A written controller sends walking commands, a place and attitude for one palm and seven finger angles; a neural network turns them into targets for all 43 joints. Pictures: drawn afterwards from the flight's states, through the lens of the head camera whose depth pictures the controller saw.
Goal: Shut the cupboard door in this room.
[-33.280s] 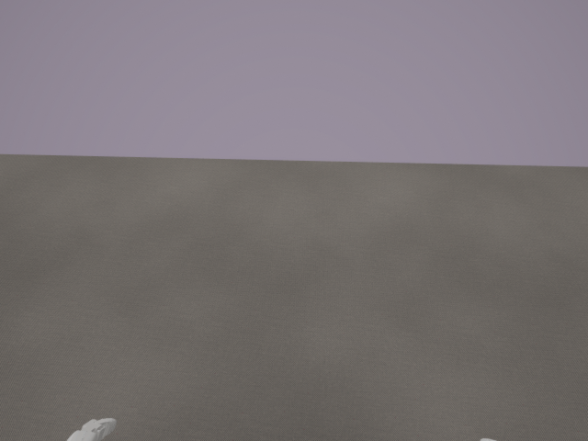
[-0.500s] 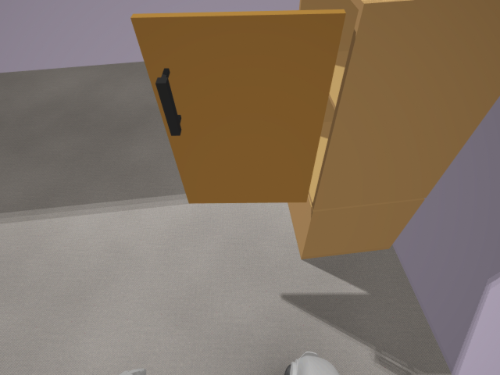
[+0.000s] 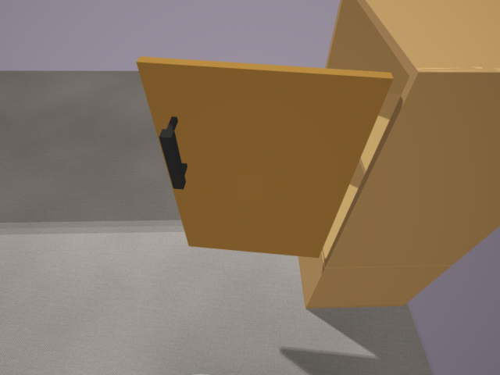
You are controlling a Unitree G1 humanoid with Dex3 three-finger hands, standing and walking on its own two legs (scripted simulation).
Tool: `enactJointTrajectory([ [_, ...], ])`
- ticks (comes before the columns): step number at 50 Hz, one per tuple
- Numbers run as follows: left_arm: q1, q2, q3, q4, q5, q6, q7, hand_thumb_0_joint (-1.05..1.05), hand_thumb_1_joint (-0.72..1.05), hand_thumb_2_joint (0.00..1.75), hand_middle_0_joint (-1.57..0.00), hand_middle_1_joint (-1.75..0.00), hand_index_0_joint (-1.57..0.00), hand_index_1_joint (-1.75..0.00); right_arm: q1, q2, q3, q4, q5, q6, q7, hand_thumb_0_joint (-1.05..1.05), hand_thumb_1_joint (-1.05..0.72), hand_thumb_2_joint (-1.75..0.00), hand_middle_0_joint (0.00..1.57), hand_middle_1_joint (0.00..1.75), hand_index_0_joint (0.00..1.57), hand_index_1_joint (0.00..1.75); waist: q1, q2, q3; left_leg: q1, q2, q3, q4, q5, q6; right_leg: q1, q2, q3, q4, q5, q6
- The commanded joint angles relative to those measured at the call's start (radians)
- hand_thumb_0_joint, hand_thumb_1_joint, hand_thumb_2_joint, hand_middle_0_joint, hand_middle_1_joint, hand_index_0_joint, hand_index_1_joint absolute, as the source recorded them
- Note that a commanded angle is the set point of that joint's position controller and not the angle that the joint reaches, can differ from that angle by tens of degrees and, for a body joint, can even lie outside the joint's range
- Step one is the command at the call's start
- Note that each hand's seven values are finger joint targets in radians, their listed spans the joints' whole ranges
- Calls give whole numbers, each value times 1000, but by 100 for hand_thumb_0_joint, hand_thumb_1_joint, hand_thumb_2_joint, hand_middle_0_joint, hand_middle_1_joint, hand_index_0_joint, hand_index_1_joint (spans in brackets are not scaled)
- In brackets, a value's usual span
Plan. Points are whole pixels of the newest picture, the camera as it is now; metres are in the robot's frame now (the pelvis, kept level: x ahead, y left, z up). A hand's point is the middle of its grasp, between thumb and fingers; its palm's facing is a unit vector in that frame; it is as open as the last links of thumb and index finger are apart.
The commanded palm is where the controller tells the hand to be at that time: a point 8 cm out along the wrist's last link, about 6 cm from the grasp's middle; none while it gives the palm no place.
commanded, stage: come to a stop and stand still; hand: left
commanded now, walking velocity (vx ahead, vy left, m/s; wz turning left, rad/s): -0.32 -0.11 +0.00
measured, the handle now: (176, 154) +0.47 +0.20 +0.06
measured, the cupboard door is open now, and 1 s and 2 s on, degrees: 83 83 83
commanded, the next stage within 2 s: look again from close up in 1.40 s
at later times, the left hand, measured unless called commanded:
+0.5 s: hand out of the picture +0.02 +0.15 -0.16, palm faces +0.01 -0.97 -0.25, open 7.4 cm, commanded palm none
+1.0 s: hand out of the picture -0.03 +0.16 -0.17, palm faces +0.00 -0.98 -0.22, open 7.4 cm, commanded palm none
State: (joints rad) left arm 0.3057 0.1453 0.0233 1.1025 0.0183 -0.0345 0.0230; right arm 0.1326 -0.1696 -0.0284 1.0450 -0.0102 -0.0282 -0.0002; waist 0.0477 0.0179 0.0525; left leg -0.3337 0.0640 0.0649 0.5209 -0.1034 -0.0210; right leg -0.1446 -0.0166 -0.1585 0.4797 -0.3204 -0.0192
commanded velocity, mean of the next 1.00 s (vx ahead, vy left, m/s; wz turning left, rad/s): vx -0.03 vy -0.02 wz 0.00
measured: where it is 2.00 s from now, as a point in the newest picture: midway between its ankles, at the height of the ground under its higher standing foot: outside the picture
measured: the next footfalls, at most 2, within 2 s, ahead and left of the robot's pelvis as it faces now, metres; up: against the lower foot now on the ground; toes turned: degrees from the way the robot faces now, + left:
right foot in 0.34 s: +0.01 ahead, -0.15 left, +0.00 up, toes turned -4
left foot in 0.56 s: +0.01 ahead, +0.09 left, +0.00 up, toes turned +2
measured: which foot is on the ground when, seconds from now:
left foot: down 0.00-0.36, up 0.38-0.54, down 0.56-1.00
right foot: down 0.00-0.02, up 0.04-0.32, down 0.34-1.00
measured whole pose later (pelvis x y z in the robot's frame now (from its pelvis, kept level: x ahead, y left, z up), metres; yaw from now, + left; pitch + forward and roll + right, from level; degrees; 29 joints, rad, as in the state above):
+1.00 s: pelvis -0.04 -0.02 +0.00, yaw +0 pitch -1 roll +0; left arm 0.29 0.17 0.00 1.06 0.02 -0.01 0.03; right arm 0.30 -0.17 0.00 1.04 -0.02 0.00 0.00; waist -0.01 0.01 0.02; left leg -0.22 0.00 0.04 0.49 -0.25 0.01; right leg -0.23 -0.04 -0.06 0.51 -0.26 0.00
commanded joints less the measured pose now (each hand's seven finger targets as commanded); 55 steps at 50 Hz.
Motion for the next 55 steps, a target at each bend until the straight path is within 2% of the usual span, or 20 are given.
enactJointTrajectory([
  [1,98,100,10,-46,-12,28,31,0,90,90,-20,-30,-20,-30,143,-166,-32,-3,10,13,-33,0,-90,-90,20,30,20,30,-44,206,-109,338,298,-214,-83,944,171,-172,-51,57,189,-143,49],
  [3,62,124,24,-51,-14,50,30,0,90,90,-20,-30,-20,-30,112,-176,-41,-13,1,32,-51,0,-90,-90,20,30,20,30,-58,227,-97,251,319,-234,-136,893,234,-198,-35,138,428,-319,49],
  [7,39,111,45,-76,-9,64,17,0,90,90,-20,-30,-20,-30,13,-172,-61,-66,-9,45,-49,0,-90,-90,20,30,20,30,-44,102,-137,239,274,-172,-116,596,227,-283,-23,167,562,-238,54],
  [14,100,85,38,-82,-1,58,6,0,90,90,-20,-30,-20,-30,-36,-165,-73,-82,-9,52,-27,0,-90,-90,20,30,20,30,-12,124,-154,52,192,-148,-116,20,143,-34,-19,83,98,-5,46],
  [15,119,114,38,-79,5,52,7,0,90,90,-20,-30,-20,-30,-25,-141,-71,-83,-2,54,-22,0,-90,-90,20,30,20,30,-4,41,-140,-4,136,-118,-48,-84,101,23,-41,109,-45,83,43],
  [16,81,184,43,-96,16,39,11,0,90,90,-20,-30,-20,-30,4,-73,-61,-89,7,56,-16,0,-90,-90,20,30,20,30,-24,-178,-84,-91,23,-54,92,-234,34,-6,-190,328,-183,107,-13],
  [17,-1,237,43,-127,15,39,8,0,90,90,-20,-30,-20,-30,-22,-47,-49,-113,8,62,-7,0,-90,-90,20,30,20,30,-33,-286,-23,-77,-40,-16,182,-390,1,-153,-336,421,-238,140,-101],
  [18,-41,238,48,-143,13,34,6,0,90,90,-20,-30,-20,-30,-45,-68,-53,-110,3,75,-9,0,-90,-90,20,30,20,30,-19,-264,-13,-25,-35,-65,293,-422,6,-263,-340,423,-262,62,-141],
  [21,-132,197,42,-143,10,36,11,0,90,90,-20,-30,-20,-30,36,-62,-48,-52,0,70,-12,0,-90,-90,20,30,20,30,-70,-183,10,-33,-33,-61,379,-335,9,-204,-249,300,-182,264,-140],
  [24,-74,188,37,-116,6,27,12,0,90,90,-20,-30,-20,-30,69,-46,-28,-30,4,47,-16,0,-90,-90,20,30,20,30,-45,-181,-29,10,-39,-30,138,-282,-5,-63,-211,245,-88,466,-123],
  [26,-53,186,32,-90,-7,23,11,0,90,90,-20,-30,-20,-30,105,-43,-17,0,3,30,-20,0,-90,-90,20,30,20,30,-45,-140,-71,134,-38,-34,-85,-96,-5,-32,-184,228,-36,434,-79],
  [28,-22,141,21,-81,-17,26,8,0,90,90,-20,-30,-20,-30,108,-98,-14,11,-2,11,-27,0,-90,-90,20,30,20,30,-23,15,-87,221,82,-157,-135,180,41,-89,-105,191,-19,274,-7],
  [31,-51,129,15,-57,-14,33,9,0,90,90,-20,-30,-20,-30,97,-92,-4,40,1,8,-33,0,-90,-90,20,30,20,30,-16,112,-46,112,94,-174,-191,88,58,18,-76,158,-67,167,20],
  [34,-42,128,7,-32,-14,31,7,0,90,90,-20,-30,-20,-30,110,-75,1,51,2,12,-34,0,-90,-90,20,30,20,30,-22,41,-8,113,54,-136,-207,-46,31,5,-93,182,-134,164,9],
  [35,57,143,0,-9,1,4,53,0,90,90,-20,-30,-20,-30,63,-122,-2,-9,6,1,-25,0,-90,-90,20,30,20,30,-2,39,-11,109,50,-55,21,29,8,-42,-149,234,-96,517,0],
  [37,15,184,3,-54,-5,-22,38,0,90,90,-20,-30,-20,-30,198,-65,8,-30,-4,-1,-19,0,-90,-90,20,30,20,30,-77,-10,-146,133,13,-52,-40,-61,15,61,-192,246,-15,751,-51],
  [38,-2,164,-3,-65,-9,-18,34,0,90,90,-20,-30,-20,-30,212,-72,8,-30,-3,-1,-22,0,-90,-90,20,30,20,30,-76,-17,-190,149,13,-59,-38,-20,21,84,-171,214,-5,671,-49],
  [42,-33,139,-9,-83,-4,11,20,0,90,90,-20,-30,-20,-30,182,-87,12,-48,-6,14,-18,0,-90,-90,20,30,20,30,-64,-45,50,66,24,-101,-119,-125,35,-110,-103,196,-103,39,-28],
  [44,-19,141,-7,-90,-1,14,16,0,90,90,-20,-30,-20,-30,183,-96,9,-58,-10,18,-13,0,-90,-90,20,30,20,30,-63,-56,90,35,8,-109,-140,-216,38,-158,-97,212,-132,-106,-27],
  [55,33,126,-13,-84,-5,9,10,0,90,90,-20,-30,-20,-30,202,-106,17,-39,-7,4,-13,0,-90,-90,20,30,20,30,-51,-26,10,39,15,-138,-191,-209,50,-87,-91,195,-102,-4,-14],
])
